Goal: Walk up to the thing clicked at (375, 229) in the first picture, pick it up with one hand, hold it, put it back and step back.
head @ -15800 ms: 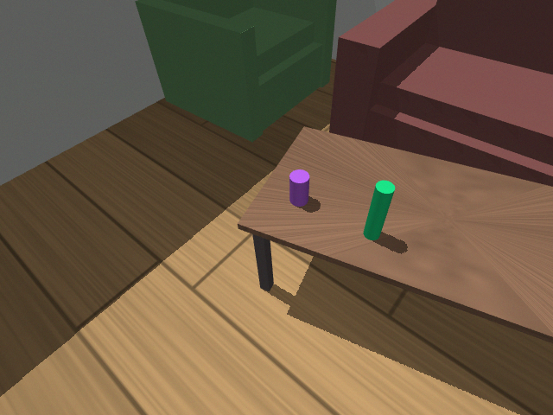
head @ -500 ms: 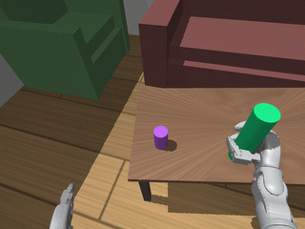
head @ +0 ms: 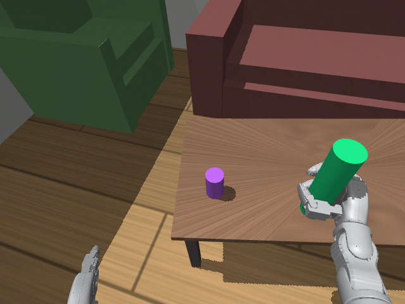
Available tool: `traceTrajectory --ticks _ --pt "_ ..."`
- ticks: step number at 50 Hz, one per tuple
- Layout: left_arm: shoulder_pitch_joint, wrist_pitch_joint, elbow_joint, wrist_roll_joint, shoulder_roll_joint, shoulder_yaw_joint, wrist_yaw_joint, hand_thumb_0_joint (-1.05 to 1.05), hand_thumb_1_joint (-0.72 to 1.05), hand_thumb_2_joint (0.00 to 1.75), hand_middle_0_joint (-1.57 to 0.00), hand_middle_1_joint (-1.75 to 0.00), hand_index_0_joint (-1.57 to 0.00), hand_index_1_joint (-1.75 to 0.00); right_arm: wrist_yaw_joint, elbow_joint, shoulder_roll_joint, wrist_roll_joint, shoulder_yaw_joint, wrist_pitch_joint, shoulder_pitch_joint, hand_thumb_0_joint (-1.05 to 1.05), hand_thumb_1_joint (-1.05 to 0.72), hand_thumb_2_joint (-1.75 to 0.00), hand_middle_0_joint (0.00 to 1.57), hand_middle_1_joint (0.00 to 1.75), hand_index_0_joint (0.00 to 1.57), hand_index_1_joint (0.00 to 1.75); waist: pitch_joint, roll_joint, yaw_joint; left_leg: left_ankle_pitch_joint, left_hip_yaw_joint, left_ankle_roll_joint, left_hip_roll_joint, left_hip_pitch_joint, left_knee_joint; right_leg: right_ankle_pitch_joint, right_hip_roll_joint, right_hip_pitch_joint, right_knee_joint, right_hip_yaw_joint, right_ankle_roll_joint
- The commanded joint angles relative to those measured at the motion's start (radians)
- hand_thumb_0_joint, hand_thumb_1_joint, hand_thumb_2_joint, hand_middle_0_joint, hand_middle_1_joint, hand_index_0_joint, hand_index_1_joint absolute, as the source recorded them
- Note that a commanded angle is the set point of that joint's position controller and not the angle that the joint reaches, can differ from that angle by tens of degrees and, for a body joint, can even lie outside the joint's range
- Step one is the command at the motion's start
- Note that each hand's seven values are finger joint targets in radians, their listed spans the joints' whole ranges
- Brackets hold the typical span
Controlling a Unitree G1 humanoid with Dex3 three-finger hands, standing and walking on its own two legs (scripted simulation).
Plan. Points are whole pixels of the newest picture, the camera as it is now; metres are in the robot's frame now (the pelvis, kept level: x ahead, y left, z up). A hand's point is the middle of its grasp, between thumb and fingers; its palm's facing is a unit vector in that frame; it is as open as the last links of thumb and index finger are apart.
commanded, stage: hold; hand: right
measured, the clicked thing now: (327, 184) +0.33 -0.18 +0.08
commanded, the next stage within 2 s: crouch in 1.60 s
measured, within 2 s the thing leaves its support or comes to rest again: neither
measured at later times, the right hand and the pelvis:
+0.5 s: hand (315, 191) +0.33 -0.17 +0.05, palm faces +0.19 +0.98 +0.01, open 6.6 cm; pelvis +0.00 +0.00 +0.00, yaw +0 degrees
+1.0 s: hand (315, 194) +0.33 -0.17 +0.04, palm faces +0.19 +0.98 +0.01, open 6.6 cm; pelvis +0.00 +0.00 +0.00, yaw +0 degrees
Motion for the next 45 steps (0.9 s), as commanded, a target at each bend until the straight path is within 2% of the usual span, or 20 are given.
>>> traceTrajectory --ticks 1,4,7,10,12,13,14,15,16,18,20,23,29,33,35,37,38,39,40,45 --pt "-0.060 -0.060 -0.184 -0.001 0.153 0.092 0.019 0.00 -0.54 0.05 -0.05 -0.06 -0.05 -0.06 -0.008 -0.294 -0.133 0.003 -0.039 -0.098 -0.323 0.00 -0.54 -1.36 1.40 1.48 1.42 1.48 -0.259 -0.003 0.004 0.178 0.004 0.000 -0.014 0.108 -0.121 0.141 0.022 0.125 -0.119 0.000 -0.023" --pt "-0.055 -0.063 -0.162 0.000 0.107 0.041 0.013 0.00 -0.54 0.04 -0.05 -0.06 -0.05 -0.06 -0.003 -0.254 -0.107 -0.001 -0.010 -0.105 -0.303 0.00 -0.56 -1.36 1.40 1.47 1.42 1.47 -0.220 -0.011 -0.002 0.172 0.009 0.001 -0.017 0.097 -0.117 0.138 0.021 0.102 -0.124 0.003 -0.020" --pt "-0.032 -0.061 -0.172 0.002 0.141 0.069 0.020 0.00 -0.55 0.05 -0.05 -0.06 -0.05 -0.06 -0.005 -0.267 -0.155 -0.006 -0.047 -0.110 -0.322 0.00 -0.52 -1.37 1.39 1.48 1.42 1.48 -0.268 -0.016 0.003 0.211 0.001 0.001 -0.014 0.118 -0.112 0.176 0.023 0.128 -0.116 0.001 -0.020" --pt "-0.038 -0.068 -0.158 0.002 0.144 0.074 0.019 0.00 -0.55 0.05 -0.05 -0.06 -0.05 -0.06 0.002 -0.240 -0.100 0.002 -0.006 -0.100 -0.287 0.00 -0.54 -1.38 1.41 1.49 1.43 1.49 -0.242 -0.005 0.009 0.193 0.006 0.000 -0.016 0.102 -0.116 0.154 0.022 0.120 -0.122 0.002 -0.021" --pt "-0.037 -0.070 -0.133 0.003 0.126 0.057 0.016 0.00 -0.55 0.05 -0.05 -0.06 -0.05 -0.06 -0.003 -0.286 -0.131 0.002 -0.026 -0.104 -0.347 0.00 -0.57 -1.39 1.42 1.50 1.45 1.50 -0.247 -0.062 -0.004 0.194 0.011 0.004 -0.016 0.094 -0.113 0.166 0.020 0.133 -0.130 0.006 -0.014" --pt "-0.042 -0.069 -0.145 0.001 0.108 0.039 0.013 0.00 -0.55 0.05 -0.05 -0.06 -0.05 -0.06 0.000 -0.274 -0.111 0.001 -0.007 -0.106 -0.323 0.00 -0.57 -1.39 1.42 1.50 1.44 1.50 -0.245 -0.040 -0.003 0.191 0.009 0.004 -0.015 0.105 -0.113 0.163 0.021 0.127 -0.127 0.006 -0.014" --pt "-0.059 -0.072 -0.165 0.000 0.146 0.074 0.019 0.00 -0.55 0.05 -0.05 -0.06 -0.05 -0.06 -0.003 -0.235 -0.136 -0.002 -0.036 -0.099 -0.311 0.00 -0.57 -1.38 1.42 1.49 1.44 1.49 -0.257 -0.007 0.003 0.192 0.012 0.002 -0.019 0.100 -0.113 0.165 0.018 0.128 -0.128 0.010 -0.017" --pt "-0.051 -0.069 -0.154 0.001 0.125 0.049 0.016 0.00 -0.55 0.05 -0.05 -0.06 -0.05 -0.06 -0.005 -0.213 -0.131 -0.001 -0.042 -0.096 -0.288 0.00 -0.56 -1.38 1.41 1.49 1.44 1.49 -0.236 -0.002 -0.010 0.196 0.014 0.001 -0.019 0.110 -0.113 0.171 0.018 0.108 -0.128 0.010 -0.016" --pt "-0.045 -0.069 -0.153 0.003 0.118 0.044 0.014 0.00 -0.55 0.05 -0.05 -0.06 -0.05 -0.06 -0.002 -0.235 -0.115 0.000 -0.021 -0.100 -0.299 0.00 -0.55 -1.38 1.41 1.49 1.43 1.49 -0.246 -0.009 -0.003 0.201 0.011 0.002 -0.016 0.113 -0.114 0.171 0.021 0.111 -0.124 0.006 -0.018" --pt "-0.052 -0.071 -0.156 0.003 0.162 0.092 0.021 0.00 -0.55 0.05 -0.05 -0.06 -0.05 -0.06 -0.001 -0.224 -0.129 0.002 -0.034 -0.101 -0.308 0.00 -0.56 -1.38 1.41 1.49 1.43 1.49 -0.262 0.012 0.009 0.213 0.006 -0.003 -0.014 0.122 -0.118 0.175 0.022 0.123 -0.116 0.003 -0.023" --pt "-0.047 -0.069 -0.150 0.002 0.149 0.073 0.016 0.00 -0.55 0.05 -0.05 -0.06 -0.05 -0.06 -0.001 -0.238 -0.139 0.002 -0.041 -0.100 -0.292 0.00 -0.59 -1.37 1.42 1.49 1.44 1.49 -0.264 -0.020 -0.011 0.220 0.008 0.001 -0.015 0.129 -0.114 0.189 0.024 0.127 -0.124 0.002 -0.019" --pt "-0.070 -0.071 -0.175 -0.001 0.134 0.062 0.015 0.00 -0.55 0.05 -0.05 -0.06 -0.05 -0.06 0.001 -0.199 -0.117 0.006 -0.033 -0.103 -0.289 0.00 -0.57 -1.36 1.41 1.48 1.43 1.47 -0.252 0.027 0.001 0.211 0.009 -0.002 -0.016 0.126 -0.119 0.178 0.022 0.111 -0.120 0.005 -0.023" --pt "-0.029 -0.065 -0.150 0.003 0.109 0.038 0.012 0.00 -0.55 0.05 -0.05 -0.06 -0.05 -0.06 -0.002 -0.243 -0.137 -0.003 -0.038 -0.115 -0.281 0.00 -0.57 -1.37 1.41 1.48 1.43 1.48 -0.273 -0.024 -0.017 0.243 0.004 0.002 -0.013 0.143 -0.111 0.214 0.027 0.127 -0.117 -0.001 -0.017" --pt "-0.034 -0.065 -0.168 0.004 0.165 0.091 0.020 0.00 -0.55 0.05 -0.05 -0.06 -0.05 -0.06 0.001 -0.284 -0.140 0.001 -0.033 -0.116 -0.327 0.00 -0.58 -1.37 1.41 1.48 1.43 1.48 -0.304 -0.023 0.008 0.273 0.003 -0.001 -0.014 0.137 -0.108 0.238 0.024 0.162 -0.111 0.000 -0.019" --pt "-0.027 -0.064 -0.137 0.004 0.114 0.045 0.013 0.00 -0.55 0.05 -0.05 -0.06 -0.05 -0.06 0.007 -0.208 -0.089 0.002 0.000 -0.105 -0.238 0.00 -0.61 -1.38 1.42 1.48 1.44 1.48 -0.225 -0.003 -0.003 0.236 0.009 -0.001 -0.016 0.117 -0.113 0.203 0.025 0.115 -0.119 0.000 -0.020" --pt "-0.063 -0.067 -0.165 0.001 0.117 0.050 0.015 0.00 -0.55 0.05 -0.05 -0.06 -0.05 -0.06 0.001 -0.227 -0.126 0.002 -0.038 -0.109 -0.297 0.00 -0.60 -1.38 1.42 1.49 1.44 1.49 -0.258 0.004 -0.002 0.235 0.001 -0.004 -0.011 0.129 -0.119 0.195 0.026 0.118 -0.109 -0.003 -0.023" --pt "-0.037 -0.064 -0.151 0.001 0.152 0.082 0.017 0.00 -0.56 0.05 -0.05 -0.06 -0.05 -0.06 0.000 -0.247 -0.140 0.002 -0.041 -0.110 -0.304 0.00 -0.57 -1.37 1.41 1.48 1.43 1.48 -0.254 -0.001 0.007 0.224 0.002 -0.002 -0.013 0.120 -0.120 0.182 0.024 0.121 -0.118 -0.001 -0.023" --pt "-0.059 -0.067 -0.181 0.002 0.137 0.059 0.014 0.00 -0.55 0.05 -0.05 -0.06 -0.05 -0.06 0.003 -0.228 -0.120 0.001 -0.022 -0.108 -0.279 0.00 -0.59 -1.36 1.41 1.48 1.43 1.48 -0.235 0.005 0.003 0.206 0.002 -0.003 -0.012 0.124 -0.126 0.166 0.027 0.111 -0.122 -0.002 -0.024" --pt "-0.038 -0.062 -0.153 0.003 0.150 0.080 0.015 0.00 -0.55 0.05 -0.05 -0.06 -0.06 -0.06 0.001 -0.261 -0.130 0.000 -0.032 -0.114 -0.291 0.00 -0.58 -1.37 1.40 1.48 1.43 1.48 -0.236 -0.007 0.001 0.207 0.000 0.000 -0.010 0.118 -0.122 0.166 0.026 0.117 -0.120 -0.002 -0.021" --pt "-0.039 -0.067 -0.176 0.003 0.131 0.062 0.013 0.00 -0.55 0.05 -0.05 -0.06 -0.05 -0.06 0.004 -0.248 -0.115 0.001 -0.023 -0.120 -0.291 0.00 -0.59 -1.36 1.41 1.48 1.43 1.48 -0.270 -0.012 0.005 0.248 0.008 -0.001 -0.016 0.123 -0.106 0.216 0.022 0.140 -0.115 0.002 -0.019"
